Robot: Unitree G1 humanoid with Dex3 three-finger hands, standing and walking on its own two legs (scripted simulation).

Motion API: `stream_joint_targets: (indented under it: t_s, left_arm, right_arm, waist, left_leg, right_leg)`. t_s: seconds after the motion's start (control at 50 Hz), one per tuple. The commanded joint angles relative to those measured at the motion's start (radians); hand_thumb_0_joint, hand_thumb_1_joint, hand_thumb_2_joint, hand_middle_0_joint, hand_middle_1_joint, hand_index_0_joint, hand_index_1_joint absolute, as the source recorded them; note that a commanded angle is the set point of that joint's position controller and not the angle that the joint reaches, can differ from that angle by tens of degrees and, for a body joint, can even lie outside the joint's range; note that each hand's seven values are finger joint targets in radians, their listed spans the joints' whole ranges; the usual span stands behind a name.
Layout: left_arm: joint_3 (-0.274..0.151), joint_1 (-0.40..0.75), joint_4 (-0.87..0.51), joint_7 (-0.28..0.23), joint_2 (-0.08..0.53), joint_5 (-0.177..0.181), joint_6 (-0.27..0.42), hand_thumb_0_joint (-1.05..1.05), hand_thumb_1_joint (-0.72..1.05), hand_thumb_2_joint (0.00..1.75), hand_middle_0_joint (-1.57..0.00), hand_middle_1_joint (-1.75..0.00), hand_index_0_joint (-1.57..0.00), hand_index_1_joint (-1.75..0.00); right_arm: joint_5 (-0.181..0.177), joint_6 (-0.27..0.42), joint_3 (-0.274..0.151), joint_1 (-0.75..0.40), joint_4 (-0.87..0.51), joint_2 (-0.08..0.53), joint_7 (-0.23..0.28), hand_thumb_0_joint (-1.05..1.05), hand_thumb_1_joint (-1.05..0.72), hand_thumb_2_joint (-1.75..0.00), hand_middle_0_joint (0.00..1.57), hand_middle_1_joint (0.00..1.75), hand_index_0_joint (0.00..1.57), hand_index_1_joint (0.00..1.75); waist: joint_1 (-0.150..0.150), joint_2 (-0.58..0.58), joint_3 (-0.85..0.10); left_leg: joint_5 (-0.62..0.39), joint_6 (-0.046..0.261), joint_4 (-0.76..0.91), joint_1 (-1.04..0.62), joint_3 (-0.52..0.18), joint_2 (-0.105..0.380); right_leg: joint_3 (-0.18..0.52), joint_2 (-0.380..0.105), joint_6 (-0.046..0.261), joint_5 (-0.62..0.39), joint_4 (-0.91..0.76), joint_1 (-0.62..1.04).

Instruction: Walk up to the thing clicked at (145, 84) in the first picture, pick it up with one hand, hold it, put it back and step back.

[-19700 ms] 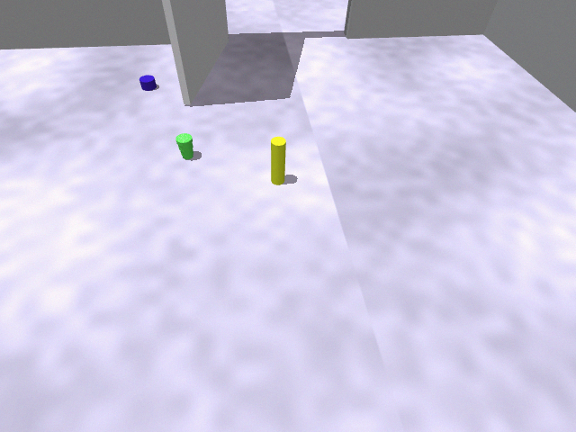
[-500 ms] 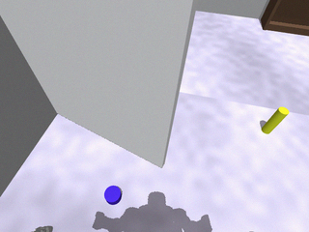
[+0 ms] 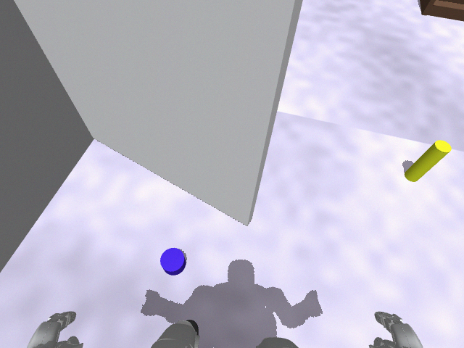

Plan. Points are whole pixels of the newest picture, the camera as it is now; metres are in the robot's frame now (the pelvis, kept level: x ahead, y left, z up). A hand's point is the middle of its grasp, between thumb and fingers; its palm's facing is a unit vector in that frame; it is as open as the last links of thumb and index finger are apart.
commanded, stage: walk up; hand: left
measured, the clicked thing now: (173, 261) +0.45 +0.22 -0.73
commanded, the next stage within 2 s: none
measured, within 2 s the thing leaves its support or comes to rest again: neither
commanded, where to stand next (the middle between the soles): +0.11 -0.02 m, yaw -1 degrees
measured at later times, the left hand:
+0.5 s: hand out of the picture -0.01 +0.30 -0.14, palm faces +0.03 -0.92 -0.39, open 7.4 cm
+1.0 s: hand (85, 336) +0.14 +0.26 -0.14, palm faces -0.04 -0.91 -0.41, open 7.4 cm
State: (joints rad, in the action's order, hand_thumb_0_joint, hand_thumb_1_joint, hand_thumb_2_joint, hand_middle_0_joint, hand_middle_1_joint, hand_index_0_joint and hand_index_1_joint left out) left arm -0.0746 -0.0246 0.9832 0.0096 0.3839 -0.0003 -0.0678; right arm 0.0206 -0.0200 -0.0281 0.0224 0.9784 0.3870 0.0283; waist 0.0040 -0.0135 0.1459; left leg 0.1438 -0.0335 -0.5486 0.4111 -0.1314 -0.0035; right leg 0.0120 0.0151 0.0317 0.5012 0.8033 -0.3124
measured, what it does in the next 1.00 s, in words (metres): steps on the spot: left foot, then right foot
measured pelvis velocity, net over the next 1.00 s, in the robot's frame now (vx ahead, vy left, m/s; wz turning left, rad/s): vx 0.00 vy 0.01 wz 0.03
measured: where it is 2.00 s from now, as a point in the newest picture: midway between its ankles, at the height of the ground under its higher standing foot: outside the picture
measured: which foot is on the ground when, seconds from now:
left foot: down 0.00-0.06, up 0.08-0.38, down 0.40-0.78, up 0.80-1.00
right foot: down 0.00-0.44, up 0.46-0.74, down 0.76-1.00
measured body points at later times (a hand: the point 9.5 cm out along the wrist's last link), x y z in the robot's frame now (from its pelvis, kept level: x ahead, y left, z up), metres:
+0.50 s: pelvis +0.02 +0.02 +0.01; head +0.04 +0.03 +0.45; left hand -0.01 +0.35 -0.12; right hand +0.14 -0.28 -0.11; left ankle +0.02 +0.13 -0.73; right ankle -0.02 -0.13 -0.69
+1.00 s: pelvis +0.00 +0.01 -0.01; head +0.07 +0.00 +0.43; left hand +0.15 +0.31 -0.12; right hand +0.10 -0.30 -0.14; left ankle -0.05 +0.13 -0.70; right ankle +0.11 -0.11 -0.73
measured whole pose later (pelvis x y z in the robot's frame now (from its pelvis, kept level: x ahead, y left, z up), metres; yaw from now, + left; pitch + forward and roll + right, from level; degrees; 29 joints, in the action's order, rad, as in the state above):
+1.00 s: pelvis +0.00 +0.01 -0.01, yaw +2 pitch -1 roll +1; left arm -0.03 -0.06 0.79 -0.01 0.35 -0.05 -0.04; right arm -0.01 -0.04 -0.04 0.14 0.88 0.39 0.02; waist 0.00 -0.02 0.18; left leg 0.56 -0.01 -0.90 0.32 -0.03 -0.03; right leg -0.01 -0.03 0.02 0.17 0.67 -0.48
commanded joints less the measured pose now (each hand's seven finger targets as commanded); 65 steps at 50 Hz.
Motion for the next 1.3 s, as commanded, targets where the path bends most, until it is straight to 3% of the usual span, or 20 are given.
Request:
stream_joint_targets:
  t_s: [0.0, 0.02, 0.04, 0.06, 0.12, 0.24, 0.36, 0.38, 0.42, 0.6, 0.72, 0.76, 0.78, 0.88, 1.0, 1.04, 1.06, 1.12, 1.22, 1.28]
  left_arm:
    - [-0.038, -0.192, 0.029, -0.022, 0.146, -0.017, 0.055, 0.00, 0.90, 0.90, -0.20, -0.30, -0.20, -0.30]
    - [-0.053, -0.178, 0.012, -0.032, 0.224, -0.037, 0.073, 0.00, 0.90, 0.90, -0.20, -0.30, -0.20, -0.30]
    - [-0.078, -0.094, -0.032, -0.038, 0.342, -0.044, 0.081, 0.00, 0.90, 0.90, -0.20, -0.30, -0.20, -0.30]
    - [-0.076, -0.044, -0.066, -0.041, 0.371, -0.047, 0.087, 0.00, 0.90, 0.90, -0.20, -0.30, -0.20, -0.30]
    - [-0.052, -0.017, -0.077, -0.040, 0.229, -0.045, 0.114, 0.00, 0.90, 0.90, -0.20, -0.30, -0.20, -0.30]
    - [-0.085, -0.307, -0.075, -0.017, 0.293, -0.038, 0.135, 0.00, 0.90, 0.90, -0.20, -0.30, -0.20, -0.30]
    - [-0.046, -0.238, -0.150, 0.005, 0.239, -0.021, 0.127, 0.00, 0.90, 0.90, -0.20, -0.30, -0.20, -0.30]
    - [-0.023, -0.229, -0.168, 0.000, 0.189, -0.014, 0.124, 0.00, 0.90, 0.90, -0.20, -0.30, -0.20, -0.30]
    - [-0.005, -0.226, -0.189, -0.012, 0.152, -0.013, 0.113, 0.00, 0.90, 0.90, -0.20, -0.30, -0.20, -0.30]
    - [-0.009, -0.298, -0.099, -0.030, 0.172, 0.012, 0.082, 0.00, 0.90, 0.90, -0.20, -0.30, -0.20, -0.30]
    - [-0.034, -0.259, -0.124, -0.028, 0.232, -0.019, 0.067, 0.00, 0.90, 0.90, -0.20, -0.30, -0.20, -0.30]
    - [-0.047, -0.208, -0.169, -0.030, 0.325, -0.012, 0.070, 0.00, 0.90, 0.90, -0.20, -0.30, -0.20, -0.30]
    - [-0.050, -0.186, -0.195, -0.033, 0.333, -0.023, 0.071, 0.00, 0.90, 0.90, -0.20, -0.30, -0.20, -0.30]
    - [-0.037, -0.066, -0.252, -0.048, 0.217, -0.047, 0.046, 0.00, 0.90, 0.90, -0.20, -0.30, -0.20, -0.30]
    - [-0.038, -0.135, -0.207, -0.026, 0.237, -0.019, 0.017, 0.00, 0.90, 0.90, -0.20, -0.30, -0.20, -0.30]
    - [-0.035, -0.051, -0.210, -0.033, 0.201, -0.011, 0.026, 0.00, 0.90, 0.90, -0.20, -0.30, -0.20, -0.30]
    - [-0.053, -0.001, -0.206, -0.035, 0.244, -0.030, 0.033, 0.00, 0.90, 0.90, -0.20, -0.30, -0.20, -0.30]
    - [-0.039, -0.096, -0.165, -0.018, 0.188, 0.002, 0.049, 0.00, 0.90, 0.90, -0.20, -0.30, -0.20, -0.30]
    - [-0.029, -0.063, -0.159, 0.014, 0.195, -0.031, 0.104, 0.00, 0.90, 0.90, -0.20, -0.30, -0.20, -0.30]
    - [-0.059, -0.331, -0.088, 0.000, 0.236, -0.034, 0.138, 0.00, 0.90, 0.90, -0.20, -0.30, -0.20, -0.30]
  right_arm:
    - [0.004, -0.008, -0.051, -0.056, -0.083, 0.188, -0.004, 0.00, -0.90, -0.90, 0.20, 0.30, 0.20, 0.30]
    - [-0.006, -0.016, -0.040, -0.018, -0.087, 0.143, -0.011, 0.00, -0.90, -0.90, 0.20, 0.30, 0.20, 0.30]
    - [0.001, -0.021, -0.044, -0.005, -0.100, 0.139, -0.013, 0.00, -0.90, -0.90, 0.20, 0.30, 0.20, 0.30]
    - [0.008, -0.026, -0.063, -0.009, -0.090, 0.193, -0.007, 0.00, -0.90, -0.90, 0.20, 0.30, 0.20, 0.30]
    - [-0.011, -0.010, -0.065, 0.070, -0.050, 0.177, -0.031, 0.00, -0.90, -0.90, 0.20, 0.30, 0.20, 0.30]
    - [0.029, 0.019, -0.083, -0.047, -0.137, 0.210, -0.081, 0.00, -0.90, -0.90, 0.20, 0.30, 0.20, 0.30]
    - [0.013, 0.056, -0.099, 0.158, -0.101, 0.146, -0.085, 0.00, -0.90, -0.90, 0.20, 0.30, 0.20, 0.30]
    - [0.017, 0.063, -0.116, 0.250, -0.076, 0.178, -0.066, 0.00, -0.90, -0.90, 0.20, 0.30, 0.20, 0.30]
    - [0.020, 0.070, -0.145, 0.295, -0.107, 0.345, -0.043, 0.00, -0.90, -0.90, 0.20, 0.30, 0.20, 0.30]
    - [-0.015, 0.038, -0.077, 0.080, -0.164, 0.221, -0.014, 0.00, -0.90, -0.90, 0.20, 0.30, 0.20, 0.30]
    - [-0.046, -0.016, -0.072, 0.048, -0.200, 0.193, -0.010, 0.00, -0.90, -0.90, 0.20, 0.30, 0.20, 0.30]
    - [-0.058, -0.039, -0.063, 0.107, -0.188, 0.149, 0.003, 0.00, -0.90, -0.90, 0.20, 0.30, 0.20, 0.30]
    - [-0.045, -0.053, -0.077, 0.139, -0.178, 0.175, 0.011, 0.00, -0.90, -0.90, 0.20, 0.30, 0.20, 0.30]
    - [-0.045, -0.026, -0.069, 0.224, -0.150, 0.181, 0.011, 0.00, -0.90, -0.90, 0.20, 0.30, 0.20, 0.30]
    - [0.022, 0.019, -0.076, 0.277, -0.079, 0.181, -0.002, 0.00, -0.90, -0.90, 0.20, 0.30, 0.20, 0.30]
    - [0.028, 0.025, -0.102, 0.108, -0.136, 0.359, -0.012, 0.00, -0.90, -0.90, 0.20, 0.30, 0.20, 0.30]
    - [0.023, 0.039, -0.105, 0.068, -0.150, 0.348, -0.013, 0.00, -0.90, -0.90, 0.20, 0.30, 0.20, 0.30]
    - [0.020, 0.071, -0.077, 0.087, -0.138, 0.244, 0.002, 0.00, -0.90, -0.90, 0.20, 0.30, 0.20, 0.30]
    - [0.032, 0.051, -0.102, 0.235, -0.127, 0.280, -0.035, 0.00, -0.90, -0.90, 0.20, 0.30, 0.20, 0.30]
    - [0.017, 0.042, -0.084, 0.183, -0.181, 0.217, -0.052, 0.00, -0.90, -0.90, 0.20, 0.30, 0.20, 0.30]
  waist:
    - [0.064, -0.065, -0.251]
    - [0.041, 0.081, -0.200]
    - [0.034, 0.205, -0.148]
    - [0.031, 0.196, -0.095]
    - [-0.015, 0.089, -0.130]
    - [0.115, 0.167, -0.047]
    - [-0.034, 0.136, -0.129]
    - [-0.078, 0.041, -0.200]
    - [-0.109, -0.192, -0.203]
    - [0.007, -0.198, -0.068]
    - [0.025, -0.034, -0.158]
    - [0.028, 0.272, -0.207]
    - [0.015, 0.225, -0.214]
    - [0.005, 0.168, -0.301]
    - [0.008, 0.151, -0.216]
    - [-0.012, -0.225, -0.062]
    - [-0.024, -0.145, -0.003]
    - [0.023, -0.072, -0.102]
    - [-0.074, -0.192, -0.106]
    - [0.074, -0.017, -0.160]
  left_leg:
    - [-0.079, 0.132, -0.071, -0.083, -0.099, 0.090]
    - [0.112, 0.081, -0.170, 0.086, -0.072, -0.028]
    - [0.393, 0.032, -0.312, 0.132, -0.037, -0.085]
    - [0.419, 0.026, -0.440, 0.039, -0.075, -0.029]
    - [0.270, 0.022, -0.456, 0.054, -0.047, -0.048]
    - [0.316, 0.031, -0.212, 0.241, 0.062, 0.013]
    - [0.081, 0.061, 0.181, -0.296, 0.209, -0.032]
    - [0.066, 0.075, 0.204, -0.508, 0.161, -0.018]
    - [0.294, 0.248, 0.304, -0.507, -0.394, 0.394]
    - [-0.672, 0.218, 0.074, -0.198, 0.085, 0.253]
    - [-0.183, 0.112, -0.148, -0.089, 0.099, 0.166]
    - [0.512, 0.052, -0.573, -0.013, 0.137, -0.079]
    - [0.566, 0.049, -0.709, -0.065, 0.042, -0.059]
    - [0.419, 0.022, -0.625, -0.020, 0.059, -0.057]
    - [0.194, 0.056, 0.163, -0.264, 0.118, -0.020]
    - [0.305, 0.243, 0.309, -0.032, -0.419, 0.393]
    - [0.205, 0.311, 0.300, 0.060, -0.432, 0.433]
    - [-0.221, 0.210, 0.121, -0.229, -0.097, 0.257]
    - [0.200, 0.226, 0.147, -0.316, -0.071, 0.209]
    - [0.042, 0.160, -0.208, -0.073, 0.067, 0.118]
  right_leg:
    - [0.009, -0.029, -0.002, -0.208, -0.456, 0.215]
    - [0.232, -0.172, 0.022, -0.172, -0.509, 0.262]
    - [0.467, -0.427, 0.161, -0.163, -0.564, 0.092]
    - [0.546, -0.496, 0.246, -0.223, -0.567, -0.075]
    - [0.215, -0.277, 0.134, -0.444, -0.465, 0.127]
    - [0.315, -0.314, 0.172, 0.030, -0.575, 0.426]
    - [0.049, -0.207, 0.107, -0.426, -0.331, 0.129]
    - [-0.014, -0.145, 0.062, -0.475, -0.152, 0.007]
    - [0.036, 0.001, 0.003, 0.086, 0.158, -0.287]
    - [-0.009, -0.036, -0.036, -0.143, 0.032, -0.048]
    - [0.025, -0.069, 0.018, -0.604, -0.252, 0.117]
    - [0.448, -0.407, 0.261, -0.975, -0.421, 0.079]
    - [0.494, -0.416, 0.292, -0.869, -0.404, -0.002]
    - [0.171, -0.234, 0.214, -0.704, -0.285, 0.119]
    - [0.224, -0.206, 0.096, -0.205, -0.213, -0.030]
    - [0.070, 0.014, -0.018, 0.076, 0.072, -0.210]
    - [0.174, -0.007, -0.015, 0.062, 0.189, -0.144]
    - [0.143, 0.017, -0.005, -0.066, 0.172, -0.176]
    - [-0.047, 0.038, -0.017, 0.012, -0.162, -0.077]
    - [0.041, -0.005, 0.040, -0.152, -0.469, 0.386]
